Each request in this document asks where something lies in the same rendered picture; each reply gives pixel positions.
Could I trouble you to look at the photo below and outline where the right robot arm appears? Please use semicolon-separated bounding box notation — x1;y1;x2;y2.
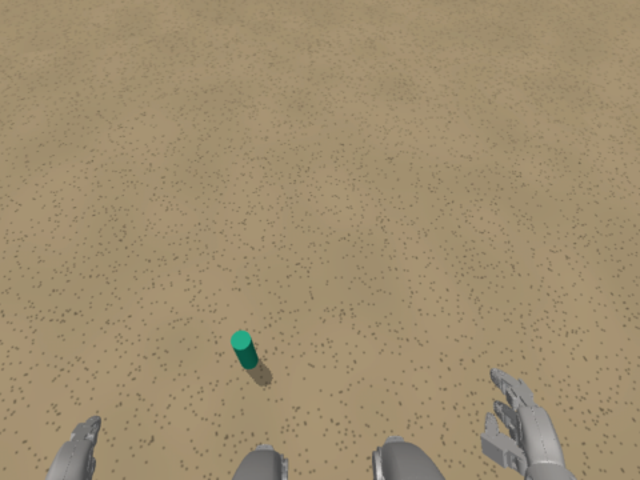
524;463;577;480

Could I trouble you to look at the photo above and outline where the right robot hand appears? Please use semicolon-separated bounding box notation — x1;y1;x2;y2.
480;368;566;477

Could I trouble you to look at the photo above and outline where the left robot hand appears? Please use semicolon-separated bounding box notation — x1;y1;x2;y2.
45;416;101;480

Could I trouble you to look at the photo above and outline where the can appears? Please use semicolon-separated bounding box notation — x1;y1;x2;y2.
231;330;258;369

